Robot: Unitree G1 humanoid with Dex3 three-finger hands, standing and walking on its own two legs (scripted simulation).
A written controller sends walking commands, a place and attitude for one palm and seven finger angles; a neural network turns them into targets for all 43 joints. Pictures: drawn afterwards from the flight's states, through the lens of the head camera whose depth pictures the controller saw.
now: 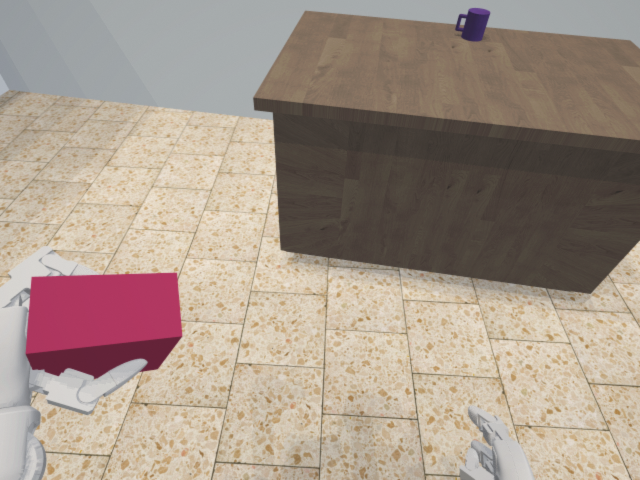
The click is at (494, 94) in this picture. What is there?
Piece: table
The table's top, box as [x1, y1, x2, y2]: [253, 11, 639, 153]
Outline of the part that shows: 253,97 254,109 256,110 639,153 639,48 629,40 486,27 482,39 480,41 475,42 463,39 460,36 461,32 456,31 454,29 455,24 305,11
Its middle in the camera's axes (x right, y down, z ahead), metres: +0.50 -0.56 +1.27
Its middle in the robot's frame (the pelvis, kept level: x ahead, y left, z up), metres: +1.35 -0.42 -0.04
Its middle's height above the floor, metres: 0.74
